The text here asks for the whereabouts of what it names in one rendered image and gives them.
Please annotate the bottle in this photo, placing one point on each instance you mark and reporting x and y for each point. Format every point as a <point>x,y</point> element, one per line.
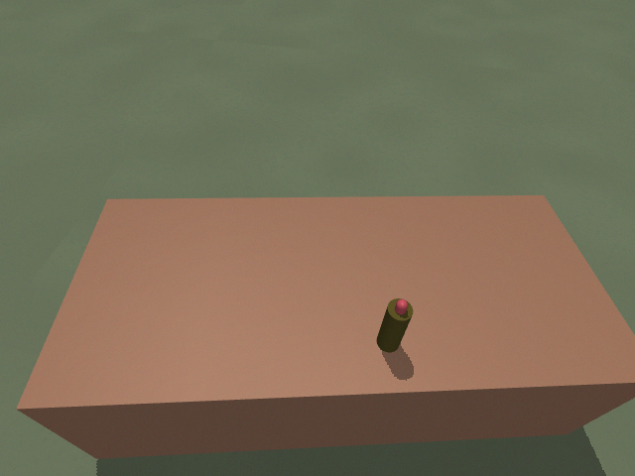
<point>395,322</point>

